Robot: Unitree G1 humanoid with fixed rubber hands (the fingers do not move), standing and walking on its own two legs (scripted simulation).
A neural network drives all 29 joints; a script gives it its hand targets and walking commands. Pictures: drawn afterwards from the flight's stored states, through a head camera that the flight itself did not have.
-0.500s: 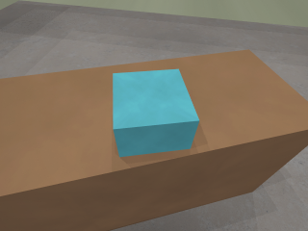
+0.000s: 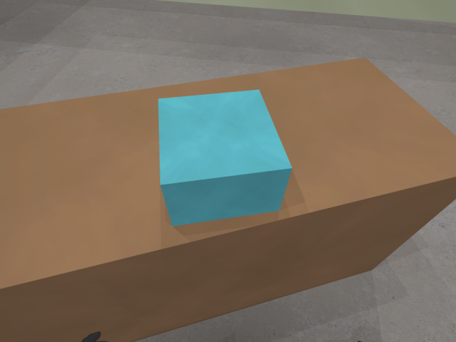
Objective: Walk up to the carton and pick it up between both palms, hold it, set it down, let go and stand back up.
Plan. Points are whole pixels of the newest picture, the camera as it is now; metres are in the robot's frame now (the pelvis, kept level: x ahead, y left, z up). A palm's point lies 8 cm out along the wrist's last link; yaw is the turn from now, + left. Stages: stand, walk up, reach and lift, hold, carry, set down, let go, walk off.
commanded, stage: reach and lift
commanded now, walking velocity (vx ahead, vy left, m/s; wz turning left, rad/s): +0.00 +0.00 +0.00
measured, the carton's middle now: (218, 154) +0.49 +0.01 +0.03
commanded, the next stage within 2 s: none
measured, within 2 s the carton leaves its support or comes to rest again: neither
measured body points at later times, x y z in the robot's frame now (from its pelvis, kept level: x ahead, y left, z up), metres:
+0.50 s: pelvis +0.01 -0.02 +0.02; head +0.02 -0.02 +0.47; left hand +0.18 +0.23 -0.06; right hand +0.16 -0.27 -0.06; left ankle +0.01 +0.10 -0.73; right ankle +0.03 -0.12 -0.73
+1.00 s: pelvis +0.03 -0.01 +0.03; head +0.02 +0.00 +0.47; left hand +0.20 +0.23 -0.01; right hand +0.21 -0.24 -0.01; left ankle +0.01 +0.10 -0.73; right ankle +0.03 -0.12 -0.73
